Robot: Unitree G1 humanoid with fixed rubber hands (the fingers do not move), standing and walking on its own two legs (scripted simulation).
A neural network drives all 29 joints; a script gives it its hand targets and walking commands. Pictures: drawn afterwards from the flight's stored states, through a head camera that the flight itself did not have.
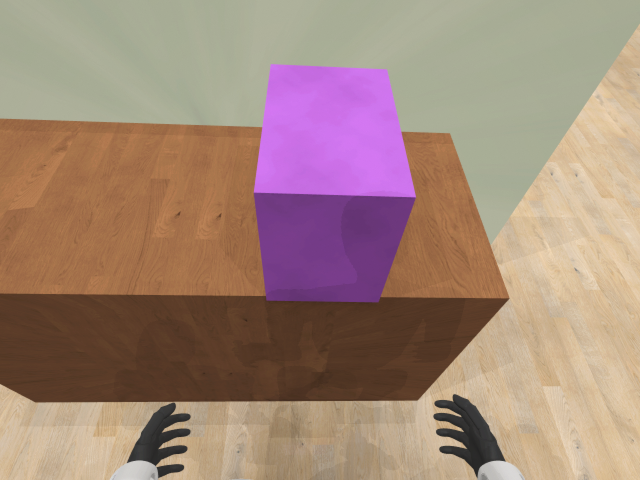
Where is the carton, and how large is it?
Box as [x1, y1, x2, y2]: [254, 64, 415, 301]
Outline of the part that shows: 271,64 254,187 254,198 266,300 378,301 415,198 386,69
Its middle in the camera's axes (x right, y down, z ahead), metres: +0.01 -0.09 +0.65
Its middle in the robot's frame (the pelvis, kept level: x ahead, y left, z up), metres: +0.55 +0.02 +0.01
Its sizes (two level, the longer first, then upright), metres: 0.296 0.194 0.262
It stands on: a pedestal, 0.65 m high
